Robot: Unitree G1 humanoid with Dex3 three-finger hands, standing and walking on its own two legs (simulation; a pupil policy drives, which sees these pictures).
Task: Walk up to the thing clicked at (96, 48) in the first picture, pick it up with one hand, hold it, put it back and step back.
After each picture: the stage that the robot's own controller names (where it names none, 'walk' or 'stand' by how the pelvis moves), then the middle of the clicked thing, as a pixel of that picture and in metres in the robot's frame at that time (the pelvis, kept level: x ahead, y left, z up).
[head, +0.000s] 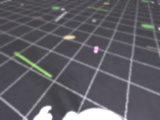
stand; (96, 49) +1.51 -0.11 -0.72
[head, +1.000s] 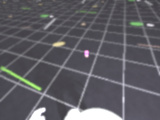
walk; (86, 53) +1.37 +0.19 -0.70
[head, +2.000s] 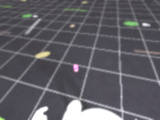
walk; (75, 68) +0.86 +0.32 -0.71
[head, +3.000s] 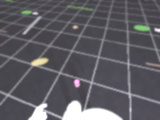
walk; (77, 83) +0.54 +0.21 -0.70
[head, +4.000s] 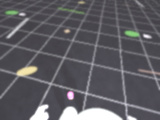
stand; (70, 95) +0.37 +0.20 -0.70
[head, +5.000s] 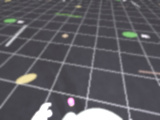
stand; (71, 102) +0.32 +0.21 -0.72
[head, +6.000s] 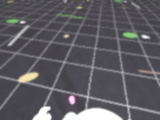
stand; (72, 99) +0.35 +0.20 -0.73
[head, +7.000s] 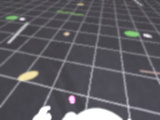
stand; (72, 99) +0.33 +0.19 -0.73
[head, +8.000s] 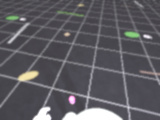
stand; (72, 99) +0.33 +0.19 -0.73
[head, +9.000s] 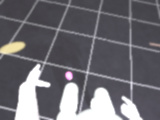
go down; (69, 75) +0.38 +0.20 -0.52
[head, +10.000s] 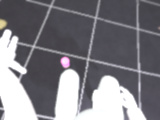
go down; (65, 62) +0.42 +0.23 -0.32
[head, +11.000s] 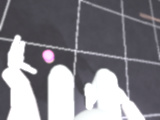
close in; (48, 57) +0.40 +0.27 -0.24
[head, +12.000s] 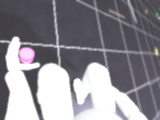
close; (26, 56) +0.39 +0.28 -0.21
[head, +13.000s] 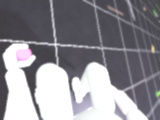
close; (23, 55) +0.39 +0.29 -0.22
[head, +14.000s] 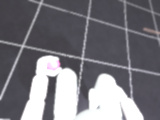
lift; (53, 66) +0.32 +0.26 -0.08
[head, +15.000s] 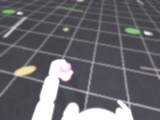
hold; (65, 72) +0.33 +0.17 +0.04
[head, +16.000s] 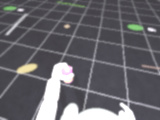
hold; (67, 74) +0.32 +0.17 -0.01
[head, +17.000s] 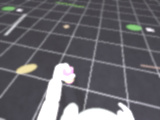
hold; (68, 75) +0.32 +0.16 -0.01
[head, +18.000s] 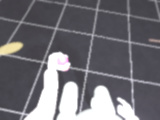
crouch; (63, 63) +0.39 +0.19 -0.07
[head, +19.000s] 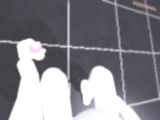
lower; (37, 51) +0.42 +0.28 -0.19
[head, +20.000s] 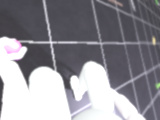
lower; (14, 50) +0.42 +0.30 -0.22
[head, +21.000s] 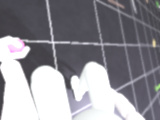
lower; (17, 49) +0.42 +0.30 -0.23
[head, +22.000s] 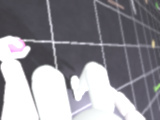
lower; (18, 49) +0.42 +0.30 -0.23
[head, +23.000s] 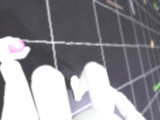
lower; (17, 49) +0.42 +0.30 -0.23
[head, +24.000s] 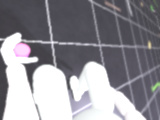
open; (21, 52) +0.41 +0.28 -0.23
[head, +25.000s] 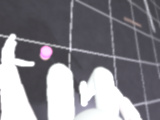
stand; (45, 53) +0.41 +0.26 -0.25
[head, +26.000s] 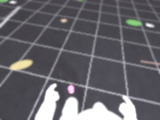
stand; (71, 89) +0.38 +0.17 -0.61
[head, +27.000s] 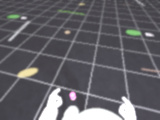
stand; (72, 96) +0.39 +0.18 -0.67
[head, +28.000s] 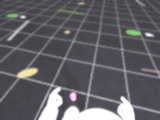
stand; (73, 96) +0.37 +0.17 -0.67
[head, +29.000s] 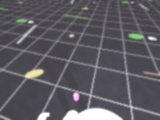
stand; (76, 96) +0.41 +0.17 -0.72
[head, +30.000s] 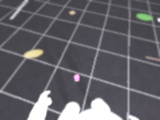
walk; (76, 78) +0.48 +0.14 -0.69
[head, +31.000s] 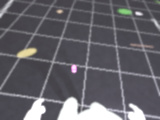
walk; (73, 69) +0.64 +0.20 -0.70
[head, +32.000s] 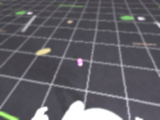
stand; (80, 62) +0.96 +0.26 -0.70
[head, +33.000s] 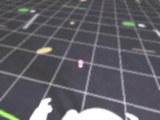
stand; (80, 63) +0.97 +0.18 -0.71
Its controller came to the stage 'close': yes
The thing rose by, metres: 0.71
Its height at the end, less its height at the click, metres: +0.00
